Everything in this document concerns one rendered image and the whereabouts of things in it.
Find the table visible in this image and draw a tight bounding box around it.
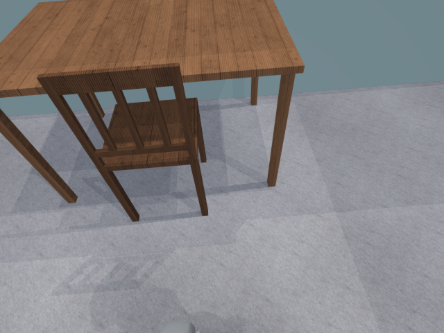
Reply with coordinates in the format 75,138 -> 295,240
0,0 -> 305,203

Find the chair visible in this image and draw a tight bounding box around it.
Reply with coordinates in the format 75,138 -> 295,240
37,62 -> 208,222

